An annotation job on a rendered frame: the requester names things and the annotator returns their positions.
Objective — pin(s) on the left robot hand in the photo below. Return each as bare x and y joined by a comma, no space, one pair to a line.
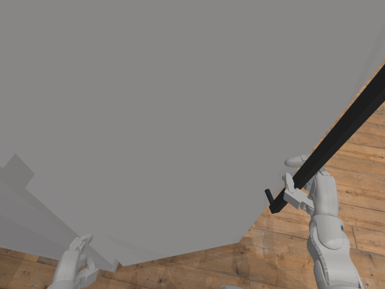
71,261

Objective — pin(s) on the right robot forearm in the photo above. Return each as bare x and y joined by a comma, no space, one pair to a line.
329,247

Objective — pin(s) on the right robot hand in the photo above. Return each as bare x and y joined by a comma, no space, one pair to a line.
322,187

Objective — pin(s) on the fridge door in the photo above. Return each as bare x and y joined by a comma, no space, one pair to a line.
161,123

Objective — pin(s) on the handle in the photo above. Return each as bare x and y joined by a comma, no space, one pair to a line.
361,109

